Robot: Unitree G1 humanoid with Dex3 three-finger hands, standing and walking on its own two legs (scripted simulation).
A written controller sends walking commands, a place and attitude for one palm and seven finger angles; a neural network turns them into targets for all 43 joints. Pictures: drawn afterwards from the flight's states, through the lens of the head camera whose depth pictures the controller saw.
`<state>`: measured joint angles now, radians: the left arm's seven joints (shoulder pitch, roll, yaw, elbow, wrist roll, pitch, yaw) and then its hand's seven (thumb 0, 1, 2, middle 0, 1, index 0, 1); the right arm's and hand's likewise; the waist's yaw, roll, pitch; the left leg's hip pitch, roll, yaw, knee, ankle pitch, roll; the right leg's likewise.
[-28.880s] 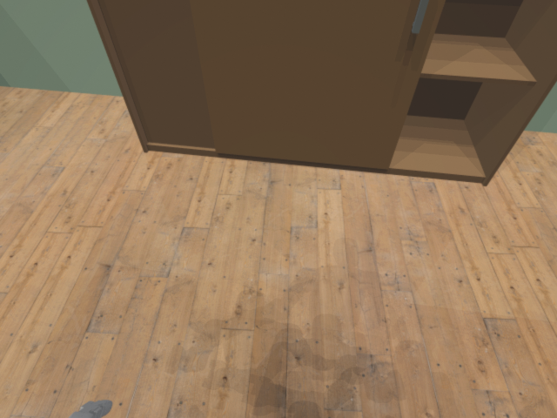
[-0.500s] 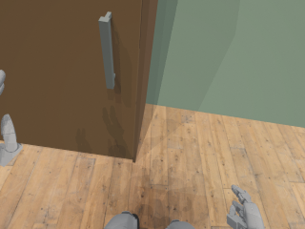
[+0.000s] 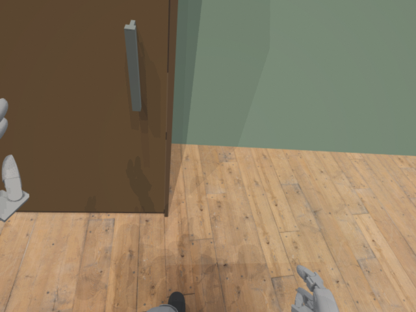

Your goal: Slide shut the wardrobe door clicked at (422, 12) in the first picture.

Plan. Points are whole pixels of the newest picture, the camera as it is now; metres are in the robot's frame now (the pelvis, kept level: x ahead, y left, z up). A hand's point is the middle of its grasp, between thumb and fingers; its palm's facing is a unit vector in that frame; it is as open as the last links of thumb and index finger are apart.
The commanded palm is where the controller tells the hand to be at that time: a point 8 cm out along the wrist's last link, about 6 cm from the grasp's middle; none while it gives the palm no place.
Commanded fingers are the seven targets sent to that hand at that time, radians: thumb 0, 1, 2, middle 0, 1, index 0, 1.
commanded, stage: stop stepping back and stand still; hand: left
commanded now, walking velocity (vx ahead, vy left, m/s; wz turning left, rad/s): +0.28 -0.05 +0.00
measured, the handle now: (135, 69) +0.67 +0.21 +0.11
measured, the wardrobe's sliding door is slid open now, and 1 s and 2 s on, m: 0.00 0.00 0.00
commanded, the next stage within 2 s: let the arm hang, fingers relaxed in 0.48 s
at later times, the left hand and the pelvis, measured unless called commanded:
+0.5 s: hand out of the picture +0.10 +0.30 +0.19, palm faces +0.43 -0.77 -0.48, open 7.4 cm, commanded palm +0.06 +0.34 +0.18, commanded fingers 0.00 0.90 0.90 -0.20 -0.30 -0.20 -0.30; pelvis -0.09 +0.04 -0.01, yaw -1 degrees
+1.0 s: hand out of the picture -0.05 +0.25 -0.18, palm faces +0.12 -0.97 -0.19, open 6.9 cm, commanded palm none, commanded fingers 0.00 0.90 0.90 -0.20 -0.30 -0.20 -0.30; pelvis -0.09 +0.06 -0.01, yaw +5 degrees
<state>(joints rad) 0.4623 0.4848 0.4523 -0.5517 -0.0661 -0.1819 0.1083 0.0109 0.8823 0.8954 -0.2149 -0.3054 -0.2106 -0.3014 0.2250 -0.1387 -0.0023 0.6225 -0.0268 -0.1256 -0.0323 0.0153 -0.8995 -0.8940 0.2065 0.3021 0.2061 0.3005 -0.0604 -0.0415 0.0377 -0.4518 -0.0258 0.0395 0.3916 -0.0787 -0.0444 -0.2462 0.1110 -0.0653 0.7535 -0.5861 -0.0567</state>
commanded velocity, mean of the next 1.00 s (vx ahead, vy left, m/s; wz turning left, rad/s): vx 0.11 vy -0.04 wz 0.00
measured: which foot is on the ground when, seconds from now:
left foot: down 0.00-0.00, up 0.02-0.20, down 0.22-1.00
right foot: up 0.00-0.02, down 0.04-0.20, up 0.22-0.42, down 0.44-1.00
